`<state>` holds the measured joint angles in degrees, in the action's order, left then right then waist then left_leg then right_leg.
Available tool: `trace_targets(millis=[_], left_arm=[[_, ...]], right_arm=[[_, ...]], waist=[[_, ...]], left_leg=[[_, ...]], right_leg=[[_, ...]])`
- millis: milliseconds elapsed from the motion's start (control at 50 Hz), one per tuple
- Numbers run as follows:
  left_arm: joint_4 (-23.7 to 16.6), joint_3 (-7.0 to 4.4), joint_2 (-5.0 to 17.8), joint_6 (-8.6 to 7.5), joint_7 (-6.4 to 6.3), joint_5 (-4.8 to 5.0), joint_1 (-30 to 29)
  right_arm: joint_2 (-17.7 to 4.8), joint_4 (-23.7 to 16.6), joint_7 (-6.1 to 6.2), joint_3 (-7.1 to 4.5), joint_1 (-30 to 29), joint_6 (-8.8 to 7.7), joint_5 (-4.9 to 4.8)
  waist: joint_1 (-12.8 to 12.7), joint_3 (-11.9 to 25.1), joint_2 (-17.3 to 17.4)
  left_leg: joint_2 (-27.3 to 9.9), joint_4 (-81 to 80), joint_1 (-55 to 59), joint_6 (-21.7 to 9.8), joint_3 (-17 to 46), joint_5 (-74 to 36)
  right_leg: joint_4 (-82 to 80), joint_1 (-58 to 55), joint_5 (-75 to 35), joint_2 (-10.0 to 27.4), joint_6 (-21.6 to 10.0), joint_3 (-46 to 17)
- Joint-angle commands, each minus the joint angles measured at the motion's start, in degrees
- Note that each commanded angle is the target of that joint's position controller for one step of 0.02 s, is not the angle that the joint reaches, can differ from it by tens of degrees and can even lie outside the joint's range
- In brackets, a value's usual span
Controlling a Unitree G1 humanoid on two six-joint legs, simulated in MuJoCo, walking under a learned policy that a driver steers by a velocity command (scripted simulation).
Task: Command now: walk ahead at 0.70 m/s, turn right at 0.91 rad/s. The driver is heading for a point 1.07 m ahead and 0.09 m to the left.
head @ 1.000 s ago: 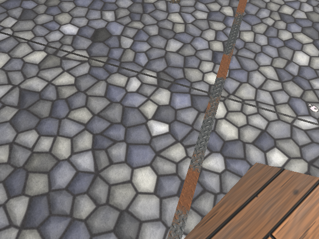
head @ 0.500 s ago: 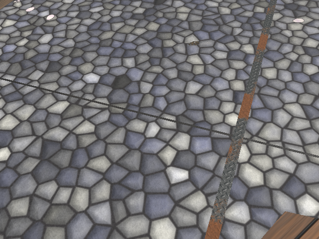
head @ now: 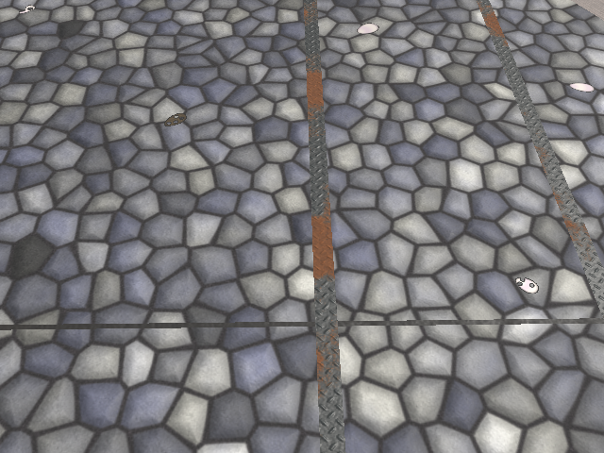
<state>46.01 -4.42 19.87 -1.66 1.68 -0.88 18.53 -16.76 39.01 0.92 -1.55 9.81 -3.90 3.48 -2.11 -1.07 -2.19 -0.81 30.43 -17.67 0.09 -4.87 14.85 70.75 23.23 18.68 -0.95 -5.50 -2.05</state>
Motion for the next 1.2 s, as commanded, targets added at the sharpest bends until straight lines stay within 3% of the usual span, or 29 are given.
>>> trace_targets(millis=[20, 40, 60, 80, 100, 160, 200, 240, 260, 280, 300, 320, 340, 360, 380, 440, 560, 700, 740, 760, 780, 800, 820, 860, 880, 1020, 1060, 1100, 1200], left_arm=[[-6.32, 0.47, 0.02, 1.62, 1.03, -1.17, -3.95], [-7.58, 0.67, -0.42, 2.14, 1.23, -1.21, -5.67], [-9.66, 0.44, -0.84, 1.36, -0.08, 5.28, -5.0], [-10.97, 1.23, -0.85, 0.75, -0.1, 5.19, -7.85], [-12.34, 1.62, -1.15, 0.18, 0.27, 3.64, -10.12], [-12.42, 1.68, -0.9, -1.11, 2.4, 1.21, -10.43], [-12.2, 0.3, 2.77, -0.96, 2.81, 0.89, -7.38], [-10.2, -1.86, 7.06, -0.34, 1.74, 0.5, 1.62], [-9.7, -2.29, 9.65, 0.08, 0.56, 0.31, 2.78], [-12.88, -1.6, 13.79, 0.01, -0.71, -1.75, -2.35], [-15.51, -0.55, 10.72, -0.23, -0.07, -1.2, -2.76], [-14.55, -0.19, 8.08, 0.09, 0.36, -0.53, -4.28], [-13.79, 0.35, 5.75, -0.09, 0.41, 0.99, -7.88], [-13.2, 1.4, 3.08, -0.44, 0.19, 1.24, -10.44], [-12.27, 1.89, 2.04, -0.88, 0.18, 0.18, -11.75], [-9.96, 1.07, 3.35, -1.82, -0.46, -1.53, -14.74], [-8.53, 0.0, 3.73, 0.64, -3.78, -0.64, -15.54], [-7.11, -1.56, 5.68, 2.43, -3.62, 0.87, -14.48], [-6.61, -1.8, 5.16, 2.62, -3.47, 2.24, -14.74], [-5.31, -1.69, 3.49, 2.57, -3.06, 2.21, -11.61], [-7.93, -1.14, 1.36, 2.24, -2.69, -0.38, -12.38], [-10.77, -0.81, 1.49, 1.8, -2.88, -1.27, -19.22], [-10.91, -1.22, 2.97, 1.71, -2.97, -0.15, -21.04], [-9.73, -1.49, 3.14, 1.37, -3.75, 0.35, -19.23], [-9.69, -1.72, 3.72, 1.3, -4.05, 0.12, -19.01], [-7.84, -0.73, 1.27, 1.32, -3.13, 1.12, -17.87], [-7.77, -0.55, 1.4, 1.1, -2.05, 1.68, -17.71], [-8.85, -0.69, 2.3, -0.04, -0.99, 2.17, -19.57], [-8.44, 0.0, 2.59, -3.62, 0.37, 2.99, -18.02]], right_arm=[[-3.06, 1.3, -0.2, -1.08, 8.12, -1.68, -1.35], [-2.94, 1.97, -0.55, -1.06, 7.96, -2.11, -2.13], [-3.51, -0.33, 0.26, -2.18, -0.23, -2.47, -4.93], [-4.29, -0.84, 0.74, -2.15, -2.72, -2.62, -5.13], [-5.83, -0.72, 1.1, -2.5, -3.98, -2.56, -4.71], [-10.86, 0.85, 1.78, -4.03, -0.13, -2.71, -4.55], [-13.76, 1.18, 1.43, -4.88, 0.81, -2.74, -6.19], [-13.1, 1.04, 0.86, -4.56, 0.74, -2.03, -6.91], [-9.23, 0.97, 0.62, -3.3, 4.03, -1.68, -5.54], [-3.91, 1.19, -0.27, -1.31, 14.72, -1.13, -2.14], [-10.02, 2.18, -1.1, -1.48, 17.26, -1.15, -3.24], [-12.43, 2.01, -1.36, -2.11, 12.12, -0.48, -5.82], [-11.5, 1.15, -0.68, -2.01, 7.58, 0.41, -5.99], [-10.08, 1.85, 0.23, -1.76, 5.79, 1.63, -5.63], [-9.68, 2.72, 0.75, -1.85, 7.35, 2.88, -5.63], [-7.23, 3.46, 1.63, -2.04, 10.75, 4.24, -4.77], [-5.98, -0.39, 1.03, -2.51, 3.22, 5.71, -4.94], [-5.78, -3.93, -1.64, -3.48, 0.58, 6.55, -4.8], [-6.1, -3.27, -2.01, -4.27, 4.05, 6.68, -4.75], [-9.1, -2.67, -1.37, -5.54, 6.85, 6.6, -4.33], [-18.4, -3.54, -0.09, -7.96, 9.13, 6.34, -4.11], [-18.15, -5.31, -0.6, -7.43, 9.05, 4.95, -2.05], [-16.33, -5.27, -1.21, -7.16, 8.62, 3.69, -1.86], [-13.16, -5.77, -0.49, -6.68, 3.78, 3.18, -4.59], [-11.77, -6.58, 0.18, -6.18, 1.6, 3.73, -5.4], [-11.23, -8.21, 2.16, -5.83, 1.19, 5.71, -4.23], [-10.37, -7.57, 1.72, -5.3, 3.32, 5.58, -4.57], [-11.0, -7.03, 0.74, -4.85, 3.9, 4.61, -4.2], [-10.62, -5.26, -0.62, -3.88, 5.45, 1.66, -3.61]], waist=[[2.61, -2.53, 7.95], [1.94, -2.72, 8.34], [0.53, -3.54, 12.13], [0.51, -4.29, 11.26], [0.35, -5.06, 8.75], [0.71, -0.52, 5.61], [-1.97, 2.7, 6.5], [-7.82, 7.79, 4.67], [-7.04, 9.54, -3.44], [1.24, 18.28, -17.49], [-1.74, 33.29, -8.33], [-2.61, 28.62, -2.08], [-1.1, 19.05, 2.76], [0.17, 13.01, 4.33], [2.24, 9.98, 3.44], [4.96, 7.81, -1.87], [2.19, 6.29, -2.59], [1.53, 4.88, -4.19], [3.86, 5.61, -2.8], [4.32, 4.98, 3.08], [2.75, 4.46, 21.66], [5.67, 8.19, 19.8], [6.26, 9.48, 12.22], [3.09, 7.82, 6.71], [2.18, 7.68, 7.28], [3.04, 10.02, 9.38], [4.66, 10.18, 10.42], [5.92, 5.12, 13.66], [6.97, -0.47, 12.88]], left_leg=[[-17.14, -15.18, 13.55, -6.34, 13.21, -25.1], [-16.96, -14.91, 13.36, -6.31, 9.08, -34.87], [-14.13, -15.86, 13.79, -5.47, 5.41, -33.34], [-13.58, -17.74, 10.93, -5.96, 3.16, -33.98], [-12.19, -18.8, 7.34, -6.17, 0.08, -34.2], [-9.39, -15.01, 5.93, -5.15, -4.78, -41.73], [-10.76, -8.08, 9.59, -4.9, -4.35, -51.67], [-9.55, 8.46, 8.88, -3.04, -4.69, -49.28], [-4.66, 25.6, 1.14, -0.37, -4.97, -17.78], [2.08, 51.43, -13.62, 3.27, -0.57, 29.53], [1.93, 58.0, -15.12, 3.83, 11.91, 29.0], [-0.37, 55.44, -17.49, 3.41, 12.28, 23.35], [-3.19, 48.94, -19.54, 3.48, 10.49, 18.67], [-4.68, 45.03, -17.56, 3.86, 10.43, 16.45], [-5.37, 41.76, -11.56, 4.07, 11.21, 14.72], [-4.36, 34.41, -3.54, 5.65, 8.46, 10.79], [-6.56, 25.87, -9.48, 5.95, 6.37, 1.33], [-4.7, 11.71, -6.83, 2.03, 1.13, 4.67], [-2.08, 0.85, 0.04, -0.83, -0.59, -2.44], [-2.35, -5.97, 5.82, -3.71, 4.39, -13.84], [-16.47, -6.84, 16.41, -11.53, 26.4, -41.68], [-20.74, -8.26, 18.5, -21.0, 37.11, -44.25], [-18.91, -8.75, 20.01, -20.27, 33.03, -41.92], [-13.74, -7.56, 19.42, -14.76, 26.91, -36.34], [-12.61, -7.6, 17.5, -13.58, 25.75, -35.65], [-9.08, -5.32, 14.72, -11.79, 24.32, -33.97], [-8.02, -9.83, 11.46, -12.2, 26.7, -2.42], [-9.02, -14.31, 7.66, -13.17, 31.6, 17.97], [-12.41, -16.04, 8.39, -13.15, 30.49, 21.0]], right_leg=[[0.85, 18.44, 0.36, 6.5, 2.02, -1.27], [-0.1, 19.32, -0.71, 6.16, 2.45, -0.34], [-3.27, 21.0, -2.96, 8.27, 3.38, -2.27], [-9.46, 19.59, -6.19, 7.73, 4.23, -0.73], [-17.41, 15.12, -10.36, 6.83, 4.85, 1.22], [-32.39, -1.44, -23.17, 0.5, 4.46, 6.6], [-34.7, -7.64, -21.4, -2.5, 1.68, 6.44], [-39.96, -20.57, -26.96, -3.31, -2.38, 4.3], [-41.23, -29.8, -45.05, 2.0, -4.73, -1.84], [-32.05, -43.86, -83.63, 19.11, -15.23, -22.19], [-35.36, -47.89, -79.73, 25.83, -23.17, -33.22], [-41.19, -41.35, -59.76, 23.44, -20.76, -29.23], [-44.26, -31.83, -45.8, 19.87, -16.4, -23.79], [-46.28, -22.87, -40.37, 18.13, -13.81, -19.96], [-48.5, -13.92, -39.2, 16.87, -12.5, -15.88], [-52.42, -3.97, -42.96, 14.4, -11.38, -5.2], [-56.25, -9.52, -20.94, 16.41, -10.19, 0.4], [-50.98, -17.61, -23.63, 20.38, -6.49, 4.78], [-43.8, -16.73, -22.38, 18.71, -2.07, 8.33], [-34.76, -12.2, -15.31, 14.57, 2.34, 11.49], [-16.56, 6.71, 10.05, 5.92, 8.65, 15.44], [-4.92, 17.12, 20.93, -0.69, 10.41, 4.0], [-0.44, 19.31, 18.04, 0.04, 9.38, -1.03], [-3.06, 20.82, 8.99, 1.65, 8.4, -3.26], [-5.0, 18.91, 6.23, 1.89, 8.61, -3.89], [-20.36, 10.05, -1.46, -0.66, 11.38, -2.96], [-24.66, 7.14, -2.98, 0.01, 10.55, -2.02], [-28.84, 7.25, -1.69, 0.44, 9.02, -1.29], [-33.95, 6.67, -0.56, 3.21, 3.83, 1.82]])
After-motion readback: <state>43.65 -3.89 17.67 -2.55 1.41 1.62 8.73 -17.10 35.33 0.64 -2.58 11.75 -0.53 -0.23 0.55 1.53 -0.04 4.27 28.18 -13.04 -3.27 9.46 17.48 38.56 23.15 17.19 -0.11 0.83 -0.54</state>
